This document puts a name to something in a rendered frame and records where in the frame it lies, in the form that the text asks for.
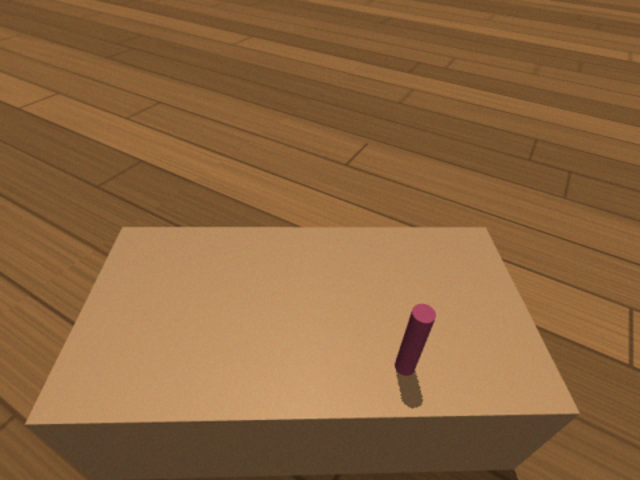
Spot can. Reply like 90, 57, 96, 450
395, 304, 436, 376

